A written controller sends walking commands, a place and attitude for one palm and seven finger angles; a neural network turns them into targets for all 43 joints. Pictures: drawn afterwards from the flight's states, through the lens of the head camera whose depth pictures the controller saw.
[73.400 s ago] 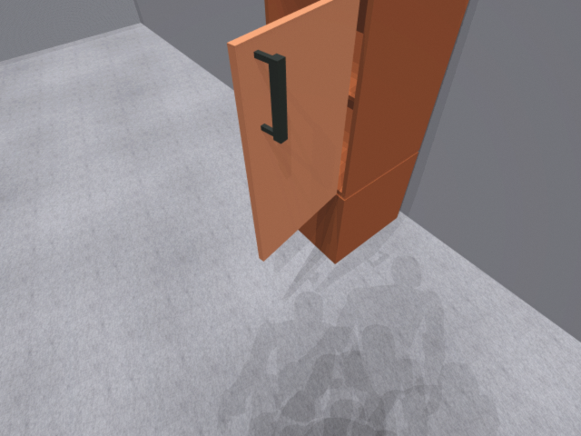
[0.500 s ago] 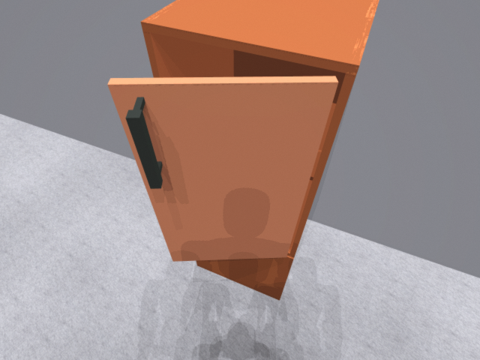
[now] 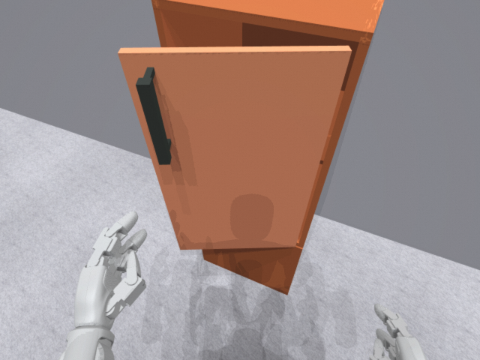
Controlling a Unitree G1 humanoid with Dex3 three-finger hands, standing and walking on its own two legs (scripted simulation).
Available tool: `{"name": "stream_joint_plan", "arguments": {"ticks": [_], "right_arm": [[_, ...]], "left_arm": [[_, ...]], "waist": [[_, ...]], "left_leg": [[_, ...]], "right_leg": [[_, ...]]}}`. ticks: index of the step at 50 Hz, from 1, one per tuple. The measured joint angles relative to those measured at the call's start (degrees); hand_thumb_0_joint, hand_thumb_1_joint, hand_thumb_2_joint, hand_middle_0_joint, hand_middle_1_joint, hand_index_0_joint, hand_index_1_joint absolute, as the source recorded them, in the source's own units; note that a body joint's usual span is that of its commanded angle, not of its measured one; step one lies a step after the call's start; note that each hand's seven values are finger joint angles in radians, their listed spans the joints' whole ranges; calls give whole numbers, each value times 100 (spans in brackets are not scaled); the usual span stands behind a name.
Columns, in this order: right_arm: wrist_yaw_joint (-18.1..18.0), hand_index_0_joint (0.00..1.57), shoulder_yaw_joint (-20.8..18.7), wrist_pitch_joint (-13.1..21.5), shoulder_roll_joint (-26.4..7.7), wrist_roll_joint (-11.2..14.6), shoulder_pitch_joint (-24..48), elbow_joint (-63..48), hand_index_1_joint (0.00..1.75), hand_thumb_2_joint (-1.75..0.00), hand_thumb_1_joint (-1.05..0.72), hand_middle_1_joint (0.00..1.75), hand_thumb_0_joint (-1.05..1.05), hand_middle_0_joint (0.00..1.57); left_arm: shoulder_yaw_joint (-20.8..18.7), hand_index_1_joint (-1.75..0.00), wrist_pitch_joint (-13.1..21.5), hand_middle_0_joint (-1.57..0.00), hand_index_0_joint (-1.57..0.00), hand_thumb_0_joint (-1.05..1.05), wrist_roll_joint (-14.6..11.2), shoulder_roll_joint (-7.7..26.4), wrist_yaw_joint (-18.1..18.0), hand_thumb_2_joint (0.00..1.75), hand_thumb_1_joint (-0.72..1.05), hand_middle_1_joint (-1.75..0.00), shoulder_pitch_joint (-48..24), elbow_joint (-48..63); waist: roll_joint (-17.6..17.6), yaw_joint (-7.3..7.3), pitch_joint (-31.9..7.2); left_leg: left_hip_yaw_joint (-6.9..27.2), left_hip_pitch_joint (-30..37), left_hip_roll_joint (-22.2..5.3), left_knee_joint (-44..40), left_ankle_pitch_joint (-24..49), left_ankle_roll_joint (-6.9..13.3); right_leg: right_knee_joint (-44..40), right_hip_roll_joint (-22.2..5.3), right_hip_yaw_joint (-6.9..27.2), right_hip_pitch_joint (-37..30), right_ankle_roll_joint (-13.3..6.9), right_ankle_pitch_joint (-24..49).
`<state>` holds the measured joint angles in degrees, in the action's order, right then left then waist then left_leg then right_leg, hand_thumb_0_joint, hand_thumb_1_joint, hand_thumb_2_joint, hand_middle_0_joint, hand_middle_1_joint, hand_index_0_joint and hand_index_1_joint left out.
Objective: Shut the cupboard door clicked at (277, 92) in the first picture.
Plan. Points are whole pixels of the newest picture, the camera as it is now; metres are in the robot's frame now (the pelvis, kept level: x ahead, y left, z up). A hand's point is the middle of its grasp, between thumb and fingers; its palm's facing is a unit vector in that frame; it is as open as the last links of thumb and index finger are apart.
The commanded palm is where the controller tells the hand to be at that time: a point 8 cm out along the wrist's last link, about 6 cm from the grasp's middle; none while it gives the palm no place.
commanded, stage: raise the hand and make a fist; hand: left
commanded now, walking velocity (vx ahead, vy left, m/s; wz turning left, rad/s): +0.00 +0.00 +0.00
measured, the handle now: (157, 119) +0.45 +0.15 +0.19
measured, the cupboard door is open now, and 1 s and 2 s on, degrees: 25 25 25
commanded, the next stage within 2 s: bring the fist close to the handle in 1.66 s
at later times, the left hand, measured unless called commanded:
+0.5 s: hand (121, 303) +0.20 +0.17 +0.06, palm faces +0.03 -1.00 -0.05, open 4.5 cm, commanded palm +0.16 +0.22 +0.08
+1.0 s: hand (85, 259) +0.22 +0.20 +0.14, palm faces +0.08 -0.99 -0.08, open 3.1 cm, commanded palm +0.19 +0.25 +0.16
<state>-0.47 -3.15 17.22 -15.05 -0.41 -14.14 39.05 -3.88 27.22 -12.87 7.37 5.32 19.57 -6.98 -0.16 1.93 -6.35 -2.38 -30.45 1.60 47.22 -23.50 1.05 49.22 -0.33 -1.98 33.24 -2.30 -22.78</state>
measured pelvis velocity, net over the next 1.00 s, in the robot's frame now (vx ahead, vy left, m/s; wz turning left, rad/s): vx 0.02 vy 0.01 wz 0.03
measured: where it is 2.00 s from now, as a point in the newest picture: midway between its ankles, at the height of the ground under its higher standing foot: outside the picture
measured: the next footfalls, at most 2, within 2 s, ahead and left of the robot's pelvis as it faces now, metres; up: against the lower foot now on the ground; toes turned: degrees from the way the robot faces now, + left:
none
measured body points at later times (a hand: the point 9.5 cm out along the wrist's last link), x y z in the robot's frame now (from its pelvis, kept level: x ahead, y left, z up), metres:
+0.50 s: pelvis -0.01 +0.00 -0.02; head +0.02 -0.01 +0.43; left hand +0.19 +0.23 +0.07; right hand +0.16 -0.20 -0.10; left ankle +0.00 +0.11 -0.70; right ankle +0.02 -0.09 -0.70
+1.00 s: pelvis +0.02 +0.01 +0.01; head +0.01 -0.01 +0.46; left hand +0.21 +0.25 +0.15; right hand +0.22 -0.20 -0.04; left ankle +0.00 +0.11 -0.70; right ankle +0.02 -0.09 -0.70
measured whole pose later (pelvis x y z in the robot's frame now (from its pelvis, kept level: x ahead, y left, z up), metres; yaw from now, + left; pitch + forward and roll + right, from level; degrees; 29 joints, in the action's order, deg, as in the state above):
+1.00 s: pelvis +0.02 +0.01 +0.01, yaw +2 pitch +2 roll -1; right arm -4.1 3.4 14.0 -14.2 2.5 -14.5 29.1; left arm -9.2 2.3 -16.3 15.1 10.2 21.2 18.4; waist 3.0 -3.2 -4.2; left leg 0.4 -21.6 1.3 43.4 -23.6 1.7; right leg 41.7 0.2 -4.5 21.8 -1.6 -21.7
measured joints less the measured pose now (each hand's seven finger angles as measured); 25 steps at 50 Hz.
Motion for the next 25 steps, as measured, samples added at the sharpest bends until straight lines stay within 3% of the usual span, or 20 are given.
{"name": "stream_joint_plan", "arguments": {"ticks": [2, 5, 9, 13, 16, 20, 23, 25], "right_arm": [[90, 20, -73, -113, -26, 18, 206, -429, 30, -90, -91, 30, 2, 20], [72, 20, -101, -351, -81, 84, 397, -1017, 30, -90, -91, 30, 2, 20], [-32, 20, 6, -472, -56, 73, 469, -1481, 30, -90, -91, 30, 2, 20], [-89, 20, 267, -390, 59, 32, 450, -1512, 30, -90, -90, 30, 1, 20], [-116, 20, 505, -412, 184, 66, 388, -1374, 30, -90, -90, 30, 1, 20], [-180, 20, 720, -598, 375, 164, 121, -1234, 30, -90, -90, 30, 2, 20], [-238, 21, 760, -681, 437, 181, -157, -1164, 30, -89, -90, 30, 2, 20], [-260, 21, 734, -667, 416, 171, -328, -1118, 30, -89, -90, 30, 2, 20]], "left_arm": [[38, -43, 356, -30, -31, 1, 10, -40, 465, 90, 92, -42, 122, 168], [203, -48, -49, -36, -36, 1, 71, 22, 671, 90, 91, -47, 571, 503], [227, -56, -555, -43, -44, 2, 166, 214, 271, 90, 90, -55, 1164, 973], [135, -63, -328, -50, -51, 2, 125, 395, 53, 90, 90, -63, 1189, 1596], [127, -69, -336, -55, -56, 3, 51, 463, 260, 90, 90, -69, 845, 1901], [163, -77, -1116, -63, -63, 2, -15, 534, 554, 90, 90, -77, 529, 1980], [65, -83, -1666, -68, -69, 2, -73, 595, 493, 90, 90, -83, 565, 1973], [-67, -87, -1781, -72, -73, 2, -143, 606, 362, 90, 90, -87, 667, 2006]], "waist": [[-123, -88, -46], [-186, -248, -14], [-105, -437, -16], [47, -552, 46], [168, -558, 99], [269, -457, 123], [296, -347, 116], [293, -287, 110]], "left_leg": [[-50, -398, -18, 495, -208, 15], [-25, -751, -18, 1009, -406, 16], [170, -1090, -46, 1410, -547, -5], [418, -1308, -81, 1666, -603, -37], [520, -1328, -97, 1693, -587, -57], [469, -1074, -111, 1383, -472, -40], [363, -760, -119, 1024, -370, -11], [299, -571, -120, 816, -317, 1]], "right_leg": [[504, 5, 40, 423, 3, -169], [986, -9, 5, 748, -26, -388], [1210, 2, -198, 947, -50, -494], [1249, 33, -449, 997, -84, -506], [1175, 54, -549, 945, -98, -464], [863, 78, -490, 711, -64, -331], [560, 94, -376, 457, -31, -220], [392, 100, -307, 306, -11, -165]]}}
